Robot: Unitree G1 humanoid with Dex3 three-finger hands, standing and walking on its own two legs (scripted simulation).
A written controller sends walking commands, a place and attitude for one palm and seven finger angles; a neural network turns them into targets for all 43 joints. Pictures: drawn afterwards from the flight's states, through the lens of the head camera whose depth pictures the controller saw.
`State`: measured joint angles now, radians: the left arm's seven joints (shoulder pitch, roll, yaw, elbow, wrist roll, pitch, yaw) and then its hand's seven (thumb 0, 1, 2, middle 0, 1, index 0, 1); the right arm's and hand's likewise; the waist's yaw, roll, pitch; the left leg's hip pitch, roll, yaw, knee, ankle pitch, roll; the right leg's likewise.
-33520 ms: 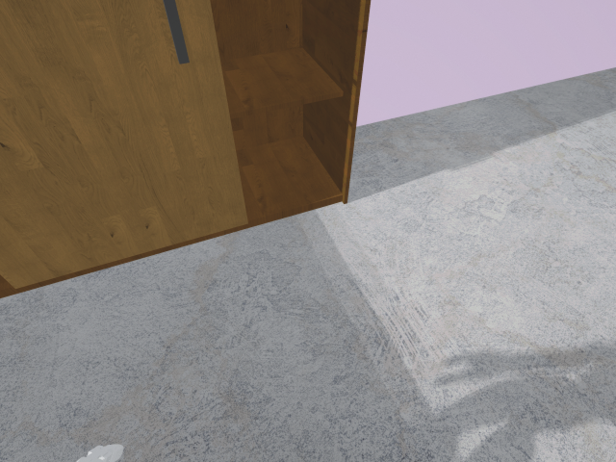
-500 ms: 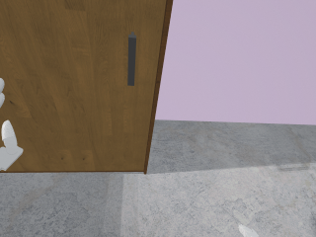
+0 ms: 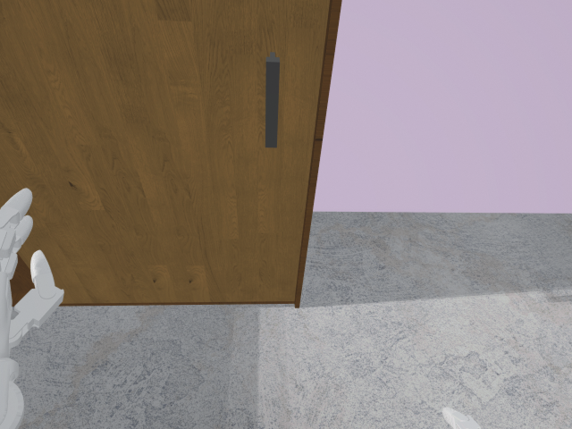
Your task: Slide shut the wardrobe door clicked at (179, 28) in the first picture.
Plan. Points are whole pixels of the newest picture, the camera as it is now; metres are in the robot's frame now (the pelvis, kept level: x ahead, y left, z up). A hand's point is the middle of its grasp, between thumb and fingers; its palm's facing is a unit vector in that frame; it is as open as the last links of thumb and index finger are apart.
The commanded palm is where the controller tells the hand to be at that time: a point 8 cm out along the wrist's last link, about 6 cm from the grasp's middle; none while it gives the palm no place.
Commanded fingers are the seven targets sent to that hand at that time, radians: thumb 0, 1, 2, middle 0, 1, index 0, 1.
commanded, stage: let the arm hang, fingers relaxed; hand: left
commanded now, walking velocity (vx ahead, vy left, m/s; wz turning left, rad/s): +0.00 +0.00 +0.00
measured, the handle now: (271, 101) +0.73 +0.09 +0.14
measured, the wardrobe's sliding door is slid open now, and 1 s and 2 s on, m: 0.00 0.00 0.00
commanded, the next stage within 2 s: look to check the result in 1.06 s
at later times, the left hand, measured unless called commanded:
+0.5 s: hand out of the picture +0.01 +0.20 -0.15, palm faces +0.05 -0.97 -0.24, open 7.2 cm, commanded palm none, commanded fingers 0.00 0.90 0.90 -0.20 -0.30 -0.20 -0.30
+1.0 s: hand out of the picture +0.03 +0.17 -0.15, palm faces +0.03 -0.98 -0.19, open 7.3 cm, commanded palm none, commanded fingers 0.00 0.90 0.90 -0.20 -0.30 -0.20 -0.30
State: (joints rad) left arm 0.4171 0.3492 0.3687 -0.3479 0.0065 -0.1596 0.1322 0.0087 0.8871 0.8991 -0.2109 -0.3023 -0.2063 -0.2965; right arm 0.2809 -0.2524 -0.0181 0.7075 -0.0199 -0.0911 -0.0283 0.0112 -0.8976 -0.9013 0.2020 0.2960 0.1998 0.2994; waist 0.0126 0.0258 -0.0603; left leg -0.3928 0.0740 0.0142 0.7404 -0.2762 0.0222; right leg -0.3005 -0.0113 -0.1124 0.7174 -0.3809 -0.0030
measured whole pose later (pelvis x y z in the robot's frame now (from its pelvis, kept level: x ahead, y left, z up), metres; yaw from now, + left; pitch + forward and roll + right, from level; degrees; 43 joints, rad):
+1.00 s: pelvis +0.01 -0.01 +0.03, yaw +2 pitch -2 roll +0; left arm 0.20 0.17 0.00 1.15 0.02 0.00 0.03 0.01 0.92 0.90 -0.21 -0.30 -0.20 -0.29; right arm 0.22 -0.16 0.00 1.13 -0.02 0.00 -0.03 0.00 -0.91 -0.90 0.20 0.29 0.19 0.30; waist -0.01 0.00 0.05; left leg -0.14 -0.03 0.04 0.41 -0.23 0.04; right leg -0.18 -0.02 0.01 0.40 -0.18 0.02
